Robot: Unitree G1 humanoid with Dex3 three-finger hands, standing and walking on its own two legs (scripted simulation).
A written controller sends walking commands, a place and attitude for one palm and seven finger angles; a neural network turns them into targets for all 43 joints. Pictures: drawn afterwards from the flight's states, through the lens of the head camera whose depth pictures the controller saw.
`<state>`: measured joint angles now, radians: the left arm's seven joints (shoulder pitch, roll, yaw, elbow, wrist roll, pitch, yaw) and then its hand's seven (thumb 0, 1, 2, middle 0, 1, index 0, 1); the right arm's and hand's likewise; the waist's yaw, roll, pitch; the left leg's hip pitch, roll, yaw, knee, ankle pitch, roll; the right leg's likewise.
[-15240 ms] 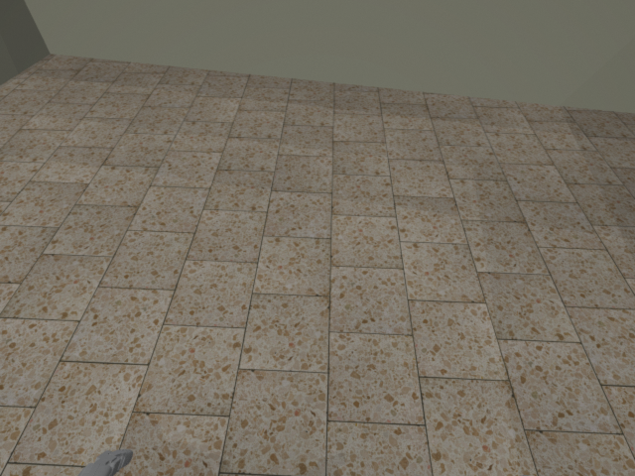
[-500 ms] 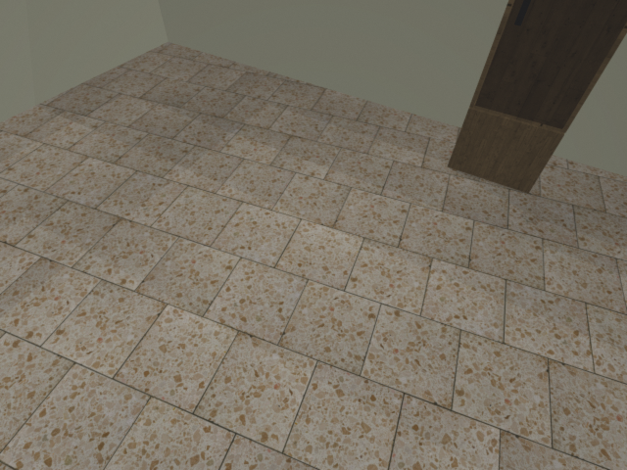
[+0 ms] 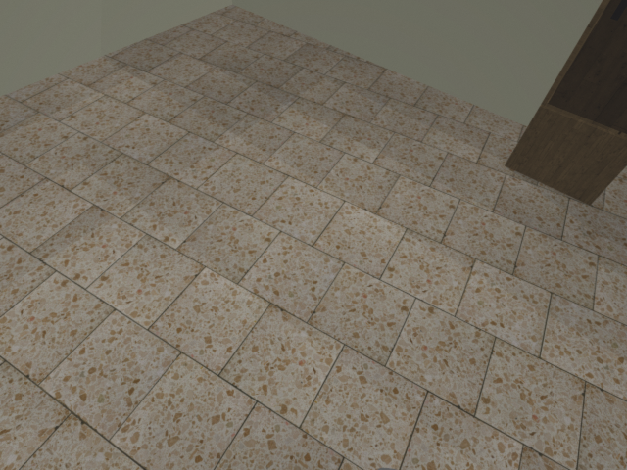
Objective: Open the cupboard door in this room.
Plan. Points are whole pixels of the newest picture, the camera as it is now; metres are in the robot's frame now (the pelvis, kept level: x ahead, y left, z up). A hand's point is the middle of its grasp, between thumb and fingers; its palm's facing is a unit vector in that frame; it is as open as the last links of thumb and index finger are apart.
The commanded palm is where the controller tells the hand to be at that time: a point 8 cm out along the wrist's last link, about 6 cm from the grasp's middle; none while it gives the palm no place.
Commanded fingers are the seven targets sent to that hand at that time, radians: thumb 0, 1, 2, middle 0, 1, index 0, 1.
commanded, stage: stand and wait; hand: left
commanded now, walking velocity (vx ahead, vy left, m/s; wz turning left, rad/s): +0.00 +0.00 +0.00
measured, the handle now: out of the picture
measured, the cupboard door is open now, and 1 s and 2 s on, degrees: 0 0 0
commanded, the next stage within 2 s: turn or walk to find it in 0.58 s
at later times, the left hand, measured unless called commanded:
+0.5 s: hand out of the picture +0.01 +0.11 -0.16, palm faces +0.09 -0.97 -0.24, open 7.3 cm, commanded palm none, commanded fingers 0.00 0.90 0.90 -0.20 -0.30 -0.20 -0.30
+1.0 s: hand out of the picture -0.01 +0.16 -0.18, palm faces +0.18 -0.96 -0.21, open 7.3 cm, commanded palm none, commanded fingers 0.00 0.90 0.90 -0.20 -0.30 -0.20 -0.30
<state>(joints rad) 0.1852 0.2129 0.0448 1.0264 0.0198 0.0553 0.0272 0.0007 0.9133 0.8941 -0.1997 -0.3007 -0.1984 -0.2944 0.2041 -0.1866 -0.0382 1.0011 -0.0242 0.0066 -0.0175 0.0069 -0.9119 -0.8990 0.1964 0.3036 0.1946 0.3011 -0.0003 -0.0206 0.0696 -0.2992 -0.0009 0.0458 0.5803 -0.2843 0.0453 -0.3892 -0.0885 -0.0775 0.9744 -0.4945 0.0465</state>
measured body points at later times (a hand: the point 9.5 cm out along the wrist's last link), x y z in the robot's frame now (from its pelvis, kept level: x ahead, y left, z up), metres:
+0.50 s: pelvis +0.00 -0.07 +0.01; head +0.01 -0.10 +0.45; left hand +0.01 +0.16 -0.14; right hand +0.02 -0.30 -0.16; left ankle -0.01 +0.09 -0.73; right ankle -0.01 -0.16 -0.73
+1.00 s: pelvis -0.03 -0.03 +0.00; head -0.01 -0.02 +0.45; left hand -0.02 +0.21 -0.16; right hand +0.02 -0.26 -0.15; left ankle -0.01 +0.09 -0.73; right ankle -0.03 -0.16 -0.71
